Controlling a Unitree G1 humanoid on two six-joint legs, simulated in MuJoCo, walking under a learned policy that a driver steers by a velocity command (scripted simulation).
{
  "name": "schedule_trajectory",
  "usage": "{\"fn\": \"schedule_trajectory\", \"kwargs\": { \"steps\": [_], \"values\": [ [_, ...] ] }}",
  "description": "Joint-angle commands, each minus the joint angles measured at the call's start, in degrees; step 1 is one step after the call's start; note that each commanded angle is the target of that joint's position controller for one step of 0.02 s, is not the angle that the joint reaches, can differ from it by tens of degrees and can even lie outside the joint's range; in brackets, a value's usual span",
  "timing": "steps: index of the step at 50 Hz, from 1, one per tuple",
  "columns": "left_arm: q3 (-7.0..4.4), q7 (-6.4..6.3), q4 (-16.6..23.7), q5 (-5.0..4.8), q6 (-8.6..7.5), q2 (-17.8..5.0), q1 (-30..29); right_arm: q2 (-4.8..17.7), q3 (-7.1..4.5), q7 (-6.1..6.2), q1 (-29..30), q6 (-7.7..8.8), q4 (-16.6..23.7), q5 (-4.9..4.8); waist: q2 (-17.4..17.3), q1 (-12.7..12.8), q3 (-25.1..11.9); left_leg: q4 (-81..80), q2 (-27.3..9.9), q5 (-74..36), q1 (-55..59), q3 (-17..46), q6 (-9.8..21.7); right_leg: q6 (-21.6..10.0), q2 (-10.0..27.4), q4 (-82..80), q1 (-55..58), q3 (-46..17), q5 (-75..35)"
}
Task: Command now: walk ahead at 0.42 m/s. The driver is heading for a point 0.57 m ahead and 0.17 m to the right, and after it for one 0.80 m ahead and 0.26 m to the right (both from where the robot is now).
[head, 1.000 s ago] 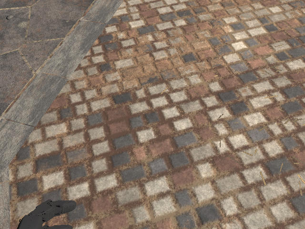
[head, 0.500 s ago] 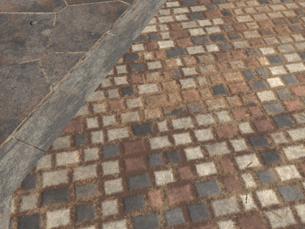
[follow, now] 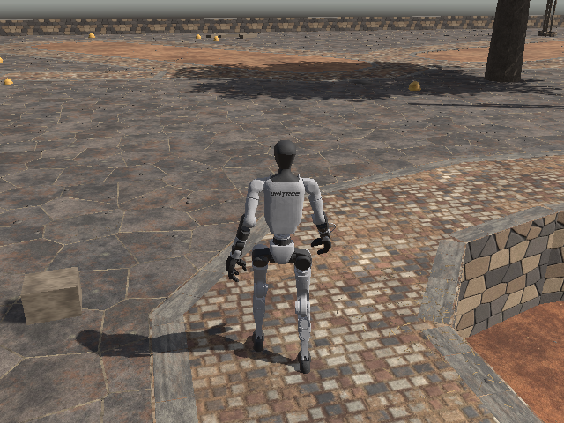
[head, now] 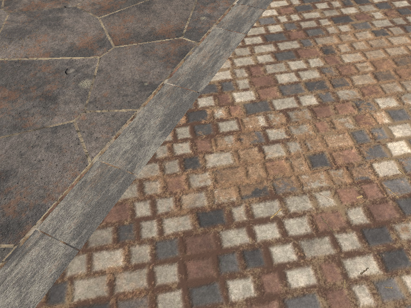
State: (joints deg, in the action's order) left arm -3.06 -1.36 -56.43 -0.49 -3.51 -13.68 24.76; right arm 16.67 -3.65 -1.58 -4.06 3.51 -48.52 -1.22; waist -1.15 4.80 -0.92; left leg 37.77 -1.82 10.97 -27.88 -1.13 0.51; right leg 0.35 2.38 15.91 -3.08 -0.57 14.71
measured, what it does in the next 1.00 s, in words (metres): walks ahead, turning right: left foot, then right foot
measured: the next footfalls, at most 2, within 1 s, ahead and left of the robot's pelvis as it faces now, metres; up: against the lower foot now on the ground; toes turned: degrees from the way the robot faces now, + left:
left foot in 0.12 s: +0.16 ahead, +0.14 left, +0.00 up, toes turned +3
right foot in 0.62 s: +0.47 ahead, -0.11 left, +0.00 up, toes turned -15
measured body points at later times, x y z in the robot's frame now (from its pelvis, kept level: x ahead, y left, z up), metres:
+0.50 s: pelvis +0.23 +0.04 -0.01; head +0.25 +0.03 +0.44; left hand +0.43 +0.27 -0.12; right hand +0.20 -0.22 -0.15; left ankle +0.12 +0.14 -0.75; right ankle +0.41 -0.13 -0.70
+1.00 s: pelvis +0.51 -0.04 +0.00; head +0.54 -0.07 +0.44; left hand +0.67 +0.20 -0.12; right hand +0.62 -0.36 -0.09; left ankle +0.76 +0.05 -0.70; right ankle +0.43 -0.10 -0.75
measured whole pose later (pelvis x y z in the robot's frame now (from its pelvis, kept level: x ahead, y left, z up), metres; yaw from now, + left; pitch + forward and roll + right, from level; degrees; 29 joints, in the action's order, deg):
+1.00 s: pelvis +0.51 -0.04 +0.00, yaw -25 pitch +2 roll +0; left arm -4.4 -0.4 -45.4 -1.1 -3.1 -15.7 18.1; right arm 16.6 -3.0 -0.2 -0.6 5.6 -43.9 0.1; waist -2.3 4.4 2.1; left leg 32.8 -4.1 -2.9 -35.8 6.2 -3.4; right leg -4.7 -6.9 20.4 -6.8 -8.0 14.4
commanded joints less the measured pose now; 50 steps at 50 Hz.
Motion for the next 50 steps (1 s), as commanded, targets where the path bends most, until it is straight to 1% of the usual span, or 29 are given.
{"fn": "schedule_trajectory", "kwargs": {
  "steps": [1,2,4,5,6,7,8,9,10,11,13,15,19,23,26,29,30,31,32,33,34,35,36,37,38,41,43,46,50],
  "values": [
    [-2.54,0.25,1.5,-0.50,-0.46,-11.3,0.2,1.6,0.54,-0.62,9.3,0.88,5.3,-0.42,10.0,0.5,5.2,-6.1,1.0,-1.2,0.3,-2.3,-0.2,-10.2,11.1,-7.1,-2.4,-9.0,-0.9],
    [-2.74,0.38,1.3,-0.81,-0.39,-11.6,0.0,2.4,0.42,-0.62,8.7,0.85,5.2,-0.52,10.0,-0.3,5.3,-7.6,0.9,-1.7,2.7,-2.2,0.5,-10.1,11.9,-6.6,-3.1,-9.3,-0.9],
    [-2.94,0.51,1.1,-1.17,-0.21,-11.8,-1.5,4.2,-0.27,-0.27,3.9,0.68,3.5,-0.40,9.1,-3.6,4.4,-10.0,1.4,-2.7,10.6,-2.4,2.0,-8.8,11.9,-3.4,-5.2,-8.2,-4.7],
    [-2.73,0.51,1.2,-0.99,-0.26,-11.2,-2.5,5.9,-1.20,0.23,-2.1,0.51,1.6,-0.44,8.1,-6.6,1.9,-10.9,2.2,-2.0,18.6,-2.6,3.1,-7.6,10.4,2.1,-7.3,-6.3,-11.8],
    [-2.13,0.58,1.7,-0.51,-0.45,-9.4,-3.6,8.8,-2.56,0.89,-10.8,0.49,-0.8,-0.41,4.2,-10.6,-3.3,-11.7,-1.4,-1.4,30.6,2.0,5.2,-5.3,6.9,14.9,-12.2,-2.2,-15.7],
    [-0.61,0.52,4.2,0.25,-1.30,-3.9,-2.6,15.1,-4.07,1.42,-18.3,-0.02,-2.1,0.55,-10.8,-12.0,-10.6,-15.7,-14.9,5.2,47.5,22.7,12.0,-0.7,-0.1,36.7,-30.3,4.1,-4.0],
    [-0.46,0.42,4.4,-0.55,-2.41,-4.0,-2.9,13.4,-3.48,0.88,-20.7,0.17,-3.1,0.55,-15.0,-12.6,-13.4,-23.7,-21.0,15.6,48.0,39.6,16.6,-0.3,-3.0,49.9,-38.5,-1.9,17.2],
    [-1.71,0.75,4.7,-2.15,-3.03,-8.2,-4.7,9.8,-2.17,0.77,-15.9,0.70,-2.2,0.71,-9.9,-11.1,-6.5,-24.6,-20.4,19.2,41.8,34.7,15.2,-1.8,0.7,56.2,-43.1,-5.5,14.9],
    [-1.98,0.85,4.7,-2.70,-3.07,-8.9,-6.4,6.9,-1.40,0.71,-11.8,1.14,-1.3,0.78,-7.6,-9.3,-2.3,-25.6,-17.9,17.1,35.7,27.4,12.9,-3.0,3.1,56.3,-42.7,-4.9,9.7],
    [-2.08,0.58,4.6,-2.28,-2.81,-8.0,-7.2,5.0,-0.81,0.49,-8.5,1.58,-0.8,0.99,-5.3,-7.8,0.9,-27.4,-15.7,12.1,30.4,21.8,11.5,-3.2,4.6,53.8,-41.5,-4.4,5.1],
    [-2.23,0.29,4.2,-1.50,-1.52,-5.8,-6.9,2.6,-0.23,0.29,-6.1,2.19,-1.3,1.68,-5.7,-5.3,3.1,-29.5,-12.4,1.3,23.5,12.3,9.0,-3.3,6.2,49.6,-36.3,-5.3,-0.4],
    [-2.01,0.50,4.6,-1.36,-0.58,-3.9,-7.4,3.1,-0.48,0.61,-7.6,2.53,-2.5,2.05,-4.4,-4.7,3.5,-30.4,-12.0,-7.1,22.2,7.4,9.3,-2.9,5.8,47.8,-36.7,-5.4,-3.8],
    [-1.68,1.34,7.5,-0.80,-0.41,-3.3,-13.4,5.0,-0.85,1.65,-8.5,2.70,-3.4,2.36,-1.9,-4.9,5.0,-32.1,-11.2,-14.6,21.5,-0.3,9.2,-2.0,4.3,34.3,-37.7,-5.1,-14.6],
    [-0.47,3.01,11.2,-0.50,-0.39,-2.1,-22.4,6.3,-1.06,2.60,-12.0,2.38,-4.6,1.48,-0.3,-7.7,7.3,-33.5,-11.7,-16.2,23.5,-5.7,8.4,-2.6,3.3,23.4,-35.2,0.0,-21.0],
    [-0.29,4.28,14.1,-0.72,-0.22,-2.5,-26.2,7.2,-1.38,2.75,-14.9,1.07,-5.7,0.77,-0.1,-8.1,7.6,-29.5,-13.7,-23.4,31.9,-7.9,7.6,-4.2,2.3,19.4,-37.1,1.7,-17.1],
    [-1.61,5.30,15.7,-0.85,0.17,-5.5,-23.8,9.6,-2.08,3.36,-14.3,-0.49,-4.8,0.65,-3.4,-4.9,2.9,-18.1,-14.4,-50.4,36.4,-10.4,5.9,-7.1,-2.5,19.4,-28.9,6.6,-8.2],
    [-2.70,5.35,14.8,-0.99,0.38,-7.6,-18.3,10.2,-2.24,3.65,-13.8,-1.13,-4.4,0.81,-4.4,-1.8,-0.3,-9.6,-13.9,-56.9,35.6,-11.0,5.3,-8.5,-4.8,19.6,-21.7,7.7,-5.6],
    [-4.51,4.84,12.7,-1.19,0.51,-10.8,-9.3,10.1,-2.08,3.90,-13.0,-1.48,-3.8,0.75,-3.5,3.0,-4.9,2.7,-12.1,-54.5,29.8,-11.9,3.6,-10.7,-6.6,16.1,-8.0,6.9,-7.8],
    [-6.36,3.38,11.1,-1.17,1.25,-16.0,-0.6,8.5,-1.28,3.86,-14.1,-0.94,-2.3,1.79,4.2,5.5,-10.9,21.3,-9.1,-33.6,15.0,-12.0,1.2,-14.4,1.9,14.7,9.8,-7.6,-5.4],
    [-6.50,3.01,12.9,-1.67,1.06,-19.1,-3.5,0.4,1.14,2.59,-17.6,1.19,0.4,2.19,16.4,-1.1,-16.5,42.7,5.2,18.7,-9.6,-5.0,-2.4,-26.4,16.4,5.6,26.2,-42.8,5.1],
    [-4.98,3.03,13.0,-0.69,0.66,-14.7,-2.0,5.7,0.11,1.46,-11.8,4.13,1.7,-0.01,9.5,2.6,-19.0,46.1,3.2,20.1,-15.6,7.1,-0.5,-24.9,16.7,0.3,27.4,-46.2,6.2],
    [-4.28,2.85,13.1,-0.14,0.01,-11.9,-4.0,7.2,-0.25,1.00,-7.1,5.40,3.4,-1.81,7.1,2.4,-11.8,43.6,0.2,15.8,-18.3,7.0,1.2,-21.8,14.5,0.3,21.7,-36.6,2.1],
    [-3.84,3.04,13.6,-0.29,-0.64,-10.5,-8.0,6.4,-0.16,1.29,-6.5,5.82,3.4,-1.19,0.8,-0.9,-5.9,36.9,-2.5,11.6,-16.0,6.7,1.5,-19.7,11.7,-0.2,11.9,-29.4,-4.9],
    [-3.08,3.02,14.4,-0.22,-0.89,-7.9,-11.6,6.7,-0.77,1.88,-5.6,5.28,2.5,0.48,-1.4,-2.7,-3.1,31.2,-4.5,9.1,-11.9,6.2,1.5,-17.2,8.7,-1.3,4.9,-23.5,-9.5],
    [-2.91,2.72,15.5,0.46,-0.98,-8.2,-13.7,6.7,-1.00,1.84,-7.6,4.49,2.7,0.82,1.8,-5.1,-2.3,29.6,-5.1,7.9,-8.3,6.7,0.6,-18.2,8.3,-2.5,-0.4,-22.6,-12.9],
    [-3.14,1.85,15.8,-0.08,-1.12,-9.5,-13.5,5.4,-1.06,1.99,-7.3,2.61,3.4,1.93,1.7,-6.4,-0.2,21.3,-5.2,4.9,-5.4,5.1,-2.6,-18.2,6.2,-4.8,-8.8,-18.1,-16.1],
    [-3.59,1.05,15.5,-0.18,-1.03,-11.3,-11.5,4.4,-0.68,2.23,-2.1,2.25,5.4,2.27,2.2,-4.8,1.7,12.5,-4.1,-2.6,-6.5,4.2,-4.3,-17.1,4.5,-5.2,-11.5,-15.7,-15.9],
    [-3.73,0.58,15.0,-0.42,-0.52,-11.6,-9.2,2.9,0.00,1.86,4.1,2.53,7.2,1.92,4.3,-2.2,2.3,-1.1,-1.1,-14.3,-2.0,3.7,-4.5,-14.0,1.6,-4.1,-14.2,-13.3,-10.4],
    [-3.65,0.53,13.6,-0.99,-0.01,-11.0,-5.7,4.6,-0.27,1.04,8.4,3.17,9.4,0.81,5.6,-0.6,1.9,-7.8,0.6,-16.2,0.2,5.3,-3.6,-12.5,3.4,0.1,-10.1,-17.8,-6.1]
  ]
}}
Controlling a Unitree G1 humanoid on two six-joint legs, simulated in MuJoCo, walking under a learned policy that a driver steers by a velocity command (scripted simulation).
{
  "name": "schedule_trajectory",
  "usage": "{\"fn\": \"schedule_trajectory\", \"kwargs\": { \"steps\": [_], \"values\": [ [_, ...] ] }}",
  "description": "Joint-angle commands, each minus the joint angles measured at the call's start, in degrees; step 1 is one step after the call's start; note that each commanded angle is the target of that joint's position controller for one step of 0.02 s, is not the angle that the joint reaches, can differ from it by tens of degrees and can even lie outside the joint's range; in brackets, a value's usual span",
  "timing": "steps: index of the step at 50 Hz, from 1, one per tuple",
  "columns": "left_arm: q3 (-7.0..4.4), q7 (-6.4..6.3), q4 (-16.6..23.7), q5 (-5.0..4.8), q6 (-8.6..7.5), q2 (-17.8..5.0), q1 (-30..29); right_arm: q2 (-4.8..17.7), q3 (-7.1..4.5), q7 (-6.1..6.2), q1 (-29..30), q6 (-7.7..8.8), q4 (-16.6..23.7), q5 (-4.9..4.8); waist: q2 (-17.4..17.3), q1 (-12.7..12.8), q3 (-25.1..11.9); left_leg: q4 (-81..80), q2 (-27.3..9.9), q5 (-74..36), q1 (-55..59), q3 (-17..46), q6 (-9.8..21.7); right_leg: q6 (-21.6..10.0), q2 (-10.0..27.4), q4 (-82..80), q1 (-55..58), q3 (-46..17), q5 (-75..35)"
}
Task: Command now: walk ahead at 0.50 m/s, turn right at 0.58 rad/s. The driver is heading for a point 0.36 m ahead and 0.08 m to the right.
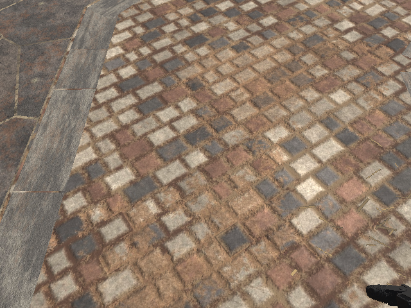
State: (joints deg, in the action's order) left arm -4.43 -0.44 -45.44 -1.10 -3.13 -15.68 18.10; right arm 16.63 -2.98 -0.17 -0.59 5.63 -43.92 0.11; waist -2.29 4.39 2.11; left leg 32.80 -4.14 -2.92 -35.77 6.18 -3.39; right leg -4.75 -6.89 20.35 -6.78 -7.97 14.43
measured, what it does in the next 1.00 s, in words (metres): walks ahead: left foot, then right foot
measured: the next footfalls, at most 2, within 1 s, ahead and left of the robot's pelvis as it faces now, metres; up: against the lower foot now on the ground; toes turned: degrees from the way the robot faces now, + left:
left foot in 0.12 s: +0.25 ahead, +0.15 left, +0.00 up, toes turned -8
right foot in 0.56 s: +0.40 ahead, -0.13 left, +0.00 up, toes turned -14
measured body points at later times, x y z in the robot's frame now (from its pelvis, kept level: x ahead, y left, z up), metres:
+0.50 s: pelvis +0.25 +0.03 +0.00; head +0.29 +0.01 +0.45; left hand +0.52 +0.21 -0.09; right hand +0.21 -0.26 -0.13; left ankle +0.21 +0.15 -0.74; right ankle +0.36 -0.14 -0.71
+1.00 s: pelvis +0.34 +0.00 -0.01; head +0.35 +0.01 +0.44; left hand +0.53 +0.21 -0.14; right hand +0.35 -0.27 -0.14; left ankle +0.37 +0.13 -0.74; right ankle +0.36 -0.12 -0.74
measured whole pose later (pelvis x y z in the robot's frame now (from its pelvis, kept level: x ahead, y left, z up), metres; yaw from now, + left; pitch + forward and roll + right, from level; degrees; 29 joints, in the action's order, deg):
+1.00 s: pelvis +0.34 +0.00 -0.01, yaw -15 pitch -1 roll -1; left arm -2.3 -1.1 -48.5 1.0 0.4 -12.7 9.0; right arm 13.7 -1.1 1.1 -12.5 0.3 -53.7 1.2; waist 0.7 -0.1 0.7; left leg 31.4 -2.4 17.4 -13.3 -0.2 -1.5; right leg 0.0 -0.9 28.6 -16.9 -0.3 10.9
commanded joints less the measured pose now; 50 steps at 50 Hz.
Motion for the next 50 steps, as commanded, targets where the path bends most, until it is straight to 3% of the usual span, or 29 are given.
{"fn": "schedule_trajectory", "kwargs": {
  "steps": [1,3,5,6,7,8,9,10,11,13,15,17,21,24,27,28,29,30,31,32,34,36,40,42,43,44,45,47,50],
  "values": [
    [-2.20,-0.52,2.5,-0.36,-0.19,-8.7,1.4,5.4,-1.17,-0.65,4.9,1.32,5.0,-0.58,7.0,-0.4,-1.5,-4.2,3.0,-0.5,8.2,-1.3,0.8,-7.2,13.5,-2.3,-4.2,-12.2,-5.3],
    [-2.30,-0.82,2.7,-0.02,0.22,-8.9,1.3,6.8,-1.67,-1.03,3.2,1.99,4.8,-0.72,8.6,-1.9,-2.0,-5.2,3.3,5.1,10.7,-1.2,2.2,-6.5,14.7,1.6,-1.4,-15.4,-7.0],
    [-1.47,-0.78,3.6,0.29,0.44,-6.6,0.5,8.9,-2.89,-0.70,-6.1,2.63,2.6,-0.17,8.9,-6.7,-6.5,-7.8,2.5,6.8,24.3,-2.0,5.3,-4.0,11.3,10.6,-3.3,-14.2,-11.1],
    [-0.15,-0.51,4.6,1.03,0.27,-3.2,0.9,12.0,-3.74,-0.26,-15.0,2.76,1.7,0.69,3.0,-10.3,-14.3,-6.8,-6.9,10.6,39.1,6.8,8.9,-1.7,7.5,26.5,-10.2,-9.2,-4.5],
    [0.75,-0.35,6.3,-0.93,-0.39,-0.3,9.1,16.7,-4.93,-0.36,-20.3,1.82,-0.4,1.14,-17.1,-6.7,-21.2,-12.8,-19.9,24.2,56.9,34.5,18.6,2.2,-0.1,44.8,-30.6,-1.6,19.4],
    [-0.22,-0.64,5.0,-1.70,-0.42,-6.8,8.5,11.1,-3.82,-0.69,-18.8,1.50,0.5,-0.24,-12.0,-7.9,-17.9,-15.9,-20.4,37.5,55.3,39.8,17.9,2.9,5.0,52.7,-38.0,-3.1,18.5],
    [-1.18,-0.69,5.8,-1.26,-0.11,-10.3,2.2,7.4,-2.82,-0.46,-16.1,1.14,1.5,-0.38,-6.2,-9.5,-10.6,-16.5,-17.8,35.5,48.6,30.2,15.1,3.2,7.0,54.4,-39.8,-2.2,13.1],
    [-1.30,-0.87,6.4,-0.57,0.21,-9.9,-0.8,6.4,-2.33,-0.37,-13.1,0.72,1.9,0.19,-2.2,-8.5,-6.7,-17.1,-15.3,27.4,41.7,22.4,13.4,3.6,9.0,53.6,-37.9,-0.4,9.0],
    [-1.42,-0.73,7.1,0.05,0.23,-9.0,-2.7,5.1,-1.95,-0.30,-11.3,0.44,1.6,0.49,-2.0,-7.6,-3.5,-18.3,-13.1,20.6,36.4,17.0,13.0,3.7,10.6,50.8,-36.6,-0.3,6.1],
    [-1.29,-0.25,7.6,-0.46,0.71,-6.4,-2.4,4.0,-1.53,-0.21,-10.4,0.64,0.9,0.96,-3.8,-5.9,-1.4,-20.7,-10.3,10.3,30.3,9.0,12.6,3.8,12.2,47.3,-32.2,0.7,4.0],
    [-0.80,-0.43,8.5,-0.07,1.22,-4.1,-2.6,5.0,-1.81,-0.43,-10.8,1.06,-0.3,0.60,-3.1,-4.8,-1.0,-20.3,-10.2,-9.0,28.4,3.5,14.4,4.8,11.5,42.7,-30.9,1.9,5.0],
    [-0.21,-0.50,9.6,0.59,1.36,-2.7,-3.7,7.0,-2.42,-0.28,-10.5,0.83,-1.1,0.29,-2.5,-4.2,-2.4,-19.5,-10.2,-21.8,28.9,-1.1,15.4,5.8,11.0,35.5,-30.0,3.2,1.7],
    [0.74,0.93,10.4,0.71,0.95,-1.6,-8.8,8.1,-2.45,0.37,-10.8,-0.69,-2.3,-0.67,-3.1,-5.8,-4.8,-19.1,-7.2,-22.6,28.0,-8.2,13.7,5.4,9.4,19.8,-20.9,7.1,-12.6],
    [0.36,1.73,11.8,0.95,0.73,-3.2,-12.1,9.3,-2.54,0.42,-12.8,-1.49,-3.8,-1.46,-3.4,-6.4,-5.0,-15.9,-8.7,-20.1,31.7,-7.1,12.8,3.9,8.4,13.4,-18.7,7.0,-12.6],
    [-1.10,1.43,9.9,1.84,0.53,-6.4,-6.7,8.9,-2.29,0.50,-12.5,-1.95,-4.7,-2.08,-1.8,-2.6,-7.5,-5.3,-6.4,-18.7,31.0,-7.7,9.4,0.3,6.2,3.6,-6.7,8.4,-18.8],
    [-2.15,0.71,9.5,2.38,0.65,-10.5,-3.3,7.1,-1.52,0.41,-14.6,-1.59,-4.7,-0.76,2.8,-1.9,-11.3,3.1,-3.0,-9.2,25.8,-10.1,6.2,-2.2,12.1,4.9,3.2,3.0,-40.6],
    [-1.80,-0.04,10.1,3.83,1.28,-12.5,-1.7,3.0,0.38,-0.29,-19.9,-1.12,-4.0,1.18,13.4,-3.7,-18.5,19.1,2.4,21.8,10.6,-10.8,2.1,-12.3,26.5,9.3,19.8,-13.0,-60.7],
    [-0.11,0.20,9.5,2.91,1.67,-7.0,-1.5,3.1,0.83,-0.77,-20.6,-1.77,-5.2,0.63,14.1,-3.0,-24.7,26.0,2.1,43.8,9.4,-4.0,0.8,-16.6,30.2,7.6,19.0,-18.1,-57.0],
    [0.60,0.84,9.2,2.01,1.82,-5.0,-3.8,6.5,-0.14,-0.91,-17.9,-2.77,-4.9,-0.78,10.3,-2.8,-20.2,28.3,0.4,43.8,7.6,-2.4,0.4,-14.5,26.7,5.6,13.8,-14.5,-46.9],
    [0.76,1.18,9.0,1.66,1.75,-4.8,-7.1,6.3,-0.23,-0.49,-15.2,-3.70,-4.5,-1.21,8.3,-3.6,-15.0,27.4,-0.5,42.3,5.6,-3.2,0.2,-11.7,23.9,3.9,9.0,-11.3,-38.8],
    [0.30,1.18,8.9,1.89,1.81,-6.3,-12.9,6.5,-0.64,0.99,-14.6,-5.77,-4.9,-0.25,8.1,-6.1,-9.5,21.7,-1.4,36.0,10.4,-3.7,-1.0,-8.6,20.6,-0.7,-3.6,-6.9,-26.3],
    [-0.11,0.88,8.4,2.68,2.09,-6.8,-15.3,4.9,-0.41,1.79,-16.8,-6.83,-6.1,0.01,10.2,-7.5,-8.6,17.3,0.1,30.6,17.2,-5.5,-1.7,-8.2,18.4,-2.8,-11.0,-3.8,-20.3],
    [0.58,0.18,6.2,2.30,2.21,-4.3,-16.1,3.2,-0.03,1.93,-15.6,-6.88,-6.8,0.38,10.0,-7.1,-8.8,4.7,0.8,18.5,24.6,-6.6,0.1,-6.4,16.8,-3.0,-13.8,-1.8,-5.1],
    [1.23,0.09,4.2,1.88,2.39,-2.5,-14.2,3.0,0.17,1.46,-15.2,-6.64,-6.9,1.64,8.4,-7.6,-7.1,-4.1,1.2,11.7,29.5,-6.8,2.0,-2.1,13.9,-2.4,-16.5,-0.6,8.5],
    [1.48,0.08,2.9,2.18,2.44,-1.8,-12.4,5.0,0.05,1.44,-14.2,-6.49,-6.0,2.15,5.5,-6.4,-4.4,-7.9,-2.3,11.5,28.8,-2.7,3.7,0.9,11.7,-0.5,-17.8,0.5,13.1],
    [1.21,0.11,2.7,2.38,2.44,-2.0,-10.0,8.9,-0.70,1.75,-11.7,-6.49,-5.5,1.33,-1.5,-3.1,-1.6,-9.2,-4.5,19.7,22.4,-1.2,5.9,3.2,8.3,1.1,-15.9,3.6,11.2],
    [1.26,-0.25,2.4,2.39,2.56,-1.9,-11.5,6.9,-0.42,1.55,-10.1,-6.19,-6.0,1.16,-5.2,-3.5,-0.4,-12.7,-3.6,32.2,13.7,-0.5,6.6,4.5,7.0,3.5,-8.4,5.8,5.0],
    [0.68,-0.92,1.5,2.00,2.74,-3.1,-12.2,4.3,0.48,1.41,-8.4,-5.00,-6.2,1.59,-5.3,-3.3,0.3,-14.6,-2.3,31.7,10.7,-1.3,4.3,3.9,7.8,5.8,-3.4,5.5,-1.3],
    [0.44,-1.04,-0.9,2.09,2.82,-3.4,-10.7,4.2,0.68,1.33,-10.7,-3.69,-7.6,0.67,-2.0,-4.3,-1.3,-11.6,-1.0,21.9,16.3,-3.1,3.2,3.0,8.5,5.5,-3.8,4.6,-6.8]
  ]
}}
